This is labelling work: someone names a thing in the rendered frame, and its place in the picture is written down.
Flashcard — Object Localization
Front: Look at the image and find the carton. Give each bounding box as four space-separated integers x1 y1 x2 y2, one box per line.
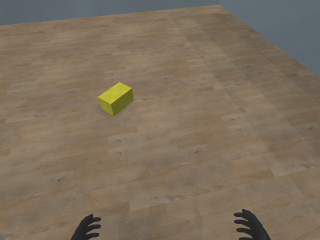
98 82 134 116

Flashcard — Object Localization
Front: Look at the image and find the left robot hand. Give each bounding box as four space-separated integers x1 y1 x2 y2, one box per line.
71 214 101 240

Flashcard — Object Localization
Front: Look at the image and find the right robot hand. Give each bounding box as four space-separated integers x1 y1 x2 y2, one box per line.
233 209 271 240

